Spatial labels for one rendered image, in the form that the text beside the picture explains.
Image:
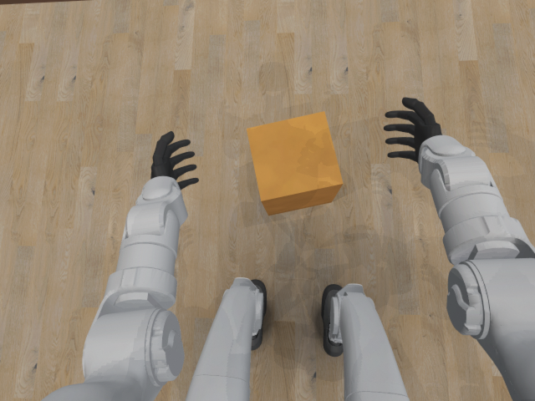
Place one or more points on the robot left forearm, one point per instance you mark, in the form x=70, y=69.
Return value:
x=144, y=276

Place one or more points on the robot right hand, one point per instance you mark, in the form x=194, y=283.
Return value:
x=424, y=127

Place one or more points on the right robot thigh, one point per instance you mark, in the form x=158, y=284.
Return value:
x=371, y=372

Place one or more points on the right robot shin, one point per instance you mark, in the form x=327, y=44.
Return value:
x=348, y=288

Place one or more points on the robot right upper arm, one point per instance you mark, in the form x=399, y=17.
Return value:
x=493, y=300

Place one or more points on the carton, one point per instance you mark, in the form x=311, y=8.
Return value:
x=295, y=163

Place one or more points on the robot left hand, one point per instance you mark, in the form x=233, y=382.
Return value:
x=163, y=163

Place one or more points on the robot left upper arm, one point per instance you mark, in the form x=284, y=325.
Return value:
x=129, y=356

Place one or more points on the robot right forearm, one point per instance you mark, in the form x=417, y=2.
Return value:
x=475, y=220

